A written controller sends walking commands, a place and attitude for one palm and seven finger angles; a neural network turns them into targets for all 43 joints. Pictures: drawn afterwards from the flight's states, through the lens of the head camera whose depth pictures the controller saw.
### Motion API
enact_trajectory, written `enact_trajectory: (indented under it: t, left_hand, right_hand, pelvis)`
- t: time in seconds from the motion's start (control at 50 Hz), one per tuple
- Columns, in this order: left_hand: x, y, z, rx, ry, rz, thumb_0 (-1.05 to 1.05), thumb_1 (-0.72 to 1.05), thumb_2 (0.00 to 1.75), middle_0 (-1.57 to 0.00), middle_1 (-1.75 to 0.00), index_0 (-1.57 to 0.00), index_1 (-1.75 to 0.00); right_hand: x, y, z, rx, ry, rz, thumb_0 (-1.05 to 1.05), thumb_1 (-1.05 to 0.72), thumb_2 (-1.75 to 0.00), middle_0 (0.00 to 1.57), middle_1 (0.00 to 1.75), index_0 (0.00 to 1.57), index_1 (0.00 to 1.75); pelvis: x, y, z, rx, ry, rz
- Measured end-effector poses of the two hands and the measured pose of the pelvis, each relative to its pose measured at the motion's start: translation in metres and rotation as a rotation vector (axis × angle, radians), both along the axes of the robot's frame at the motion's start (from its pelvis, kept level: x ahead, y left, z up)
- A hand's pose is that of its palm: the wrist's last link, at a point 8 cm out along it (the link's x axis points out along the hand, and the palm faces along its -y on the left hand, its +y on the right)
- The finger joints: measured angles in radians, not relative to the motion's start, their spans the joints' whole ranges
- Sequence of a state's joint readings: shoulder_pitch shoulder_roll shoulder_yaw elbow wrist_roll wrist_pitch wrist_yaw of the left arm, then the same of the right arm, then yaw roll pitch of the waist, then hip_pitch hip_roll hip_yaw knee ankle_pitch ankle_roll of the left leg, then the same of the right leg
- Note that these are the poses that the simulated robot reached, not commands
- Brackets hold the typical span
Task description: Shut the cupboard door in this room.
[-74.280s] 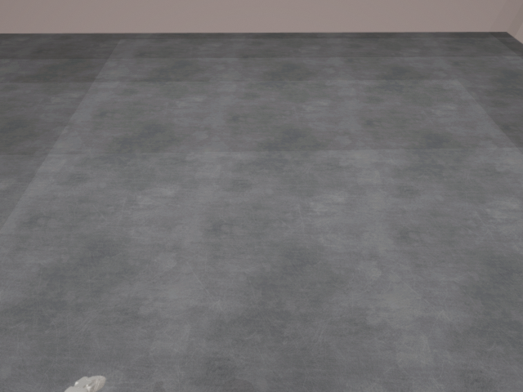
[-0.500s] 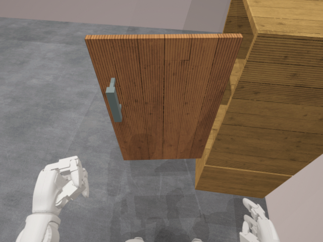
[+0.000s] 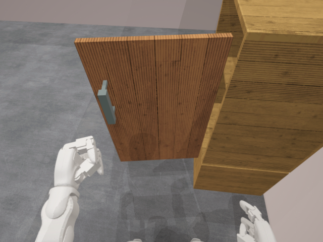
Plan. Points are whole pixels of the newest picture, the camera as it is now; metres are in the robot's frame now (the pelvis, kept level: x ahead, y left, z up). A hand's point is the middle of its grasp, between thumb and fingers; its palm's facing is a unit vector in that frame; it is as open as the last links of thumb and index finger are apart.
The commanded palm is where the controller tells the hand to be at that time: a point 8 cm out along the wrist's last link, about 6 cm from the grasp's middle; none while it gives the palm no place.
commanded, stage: bring the fist close to the handle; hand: left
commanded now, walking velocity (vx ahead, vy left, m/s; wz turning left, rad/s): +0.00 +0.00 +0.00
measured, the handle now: (108, 102) +0.47 +0.17 +0.07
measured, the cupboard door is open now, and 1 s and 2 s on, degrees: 99 99 85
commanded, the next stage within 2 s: push the door shut along its arc in 0.98 s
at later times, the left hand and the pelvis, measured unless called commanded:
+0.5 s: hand (120, 136) +0.35 +0.12 +0.07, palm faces +0.07 -1.00 -0.02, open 3.1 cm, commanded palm +0.34 +0.17 +0.07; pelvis +0.00 +0.00 +0.00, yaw -1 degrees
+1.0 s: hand (119, 130) +0.37 +0.13 +0.07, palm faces +0.10 -1.00 -0.01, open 3.1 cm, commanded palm +0.34 +0.18 +0.07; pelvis -0.01 +0.00 +0.01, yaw -1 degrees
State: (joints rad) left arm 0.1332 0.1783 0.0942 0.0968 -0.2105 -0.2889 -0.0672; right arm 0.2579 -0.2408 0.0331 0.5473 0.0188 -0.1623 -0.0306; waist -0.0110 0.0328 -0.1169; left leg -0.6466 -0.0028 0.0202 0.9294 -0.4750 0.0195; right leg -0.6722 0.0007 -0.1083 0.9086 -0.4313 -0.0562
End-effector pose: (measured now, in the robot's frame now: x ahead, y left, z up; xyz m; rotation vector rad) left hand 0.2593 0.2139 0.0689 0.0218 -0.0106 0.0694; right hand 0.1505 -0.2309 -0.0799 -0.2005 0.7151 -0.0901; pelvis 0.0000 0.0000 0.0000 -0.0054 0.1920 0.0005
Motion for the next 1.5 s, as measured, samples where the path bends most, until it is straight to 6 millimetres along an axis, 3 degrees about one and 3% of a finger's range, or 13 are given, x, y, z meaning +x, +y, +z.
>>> enact_trajectory:
  t: [0.46,0.66,0.82,0.94,1.26,1.5]
  left_hand:
    - [0.063,-0.036,0.001,-0.002,-0.018,0.001,0.02,0.90,0.90,-1.31,-1.50,-1.31,-1.50]
    - [0.096,-0.047,0.003,-0.009,-0.020,0.015,0.02,0.90,0.90,-1.30,-1.50,-1.30,-1.50]
    - [0.088,-0.037,0.001,-0.006,-0.017,0.036,0.02,0.90,0.90,-1.30,-1.50,-1.30,-1.50]
    - [0.083,-0.033,-0.002,-0.008,-0.022,0.035,0.02,0.90,0.90,-1.30,-1.50,-1.30,-1.50]
    - [0.105,-0.032,-0.001,-0.007,-0.017,-0.006,0.02,0.90,0.90,-1.31,-1.50,-1.31,-1.50]
    - [0.131,-0.029,0.002,0.003,-0.005,-0.067,0.02,0.90,0.90,-1.33,-1.50,-1.30,-1.50]
  right_hand:
    - [-0.021,-0.010,-0.012,0.018,0.119,-0.042,0.02,-0.90,-0.90,0.20,0.29,0.20,0.30]
    - [-0.042,-0.015,-0.018,0.022,0.181,-0.075,0.02,-0.90,-0.90,0.20,0.29,0.20,0.30]
    - [-0.061,-0.021,-0.017,0.024,0.230,-0.108,0.02,-0.90,-0.90,0.20,0.29,0.20,0.30]
    - [-0.063,-0.023,-0.018,0.005,0.245,-0.107,0.02,-0.90,-0.90,0.20,0.29,0.20,0.30]
    - [-0.050,-0.009,-0.017,0.010,0.210,-0.094,0.01,-0.90,-0.90,0.20,0.29,0.20,0.30]
    - [-0.081,-0.009,-0.026,0.002,0.297,-0.126,0.01,-0.90,-0.90,0.20,0.29,0.20,0.30]
  pelvis:
    - [0.001,-0.002,0.004,0.012,0.005,-0.014]
    - [-0.002,-0.004,0.004,0.016,0.020,-0.027]
    - [-0.001,-0.004,0.008,0.018,0.015,-0.036]
    - [-0.004,-0.002,0.008,0.012,0.012,-0.027]
    - [-0.006,0.005,0.005,0.007,0.021,-0.025]
    - [-0.009,0.011,0.002,0.000,0.038,-0.019]
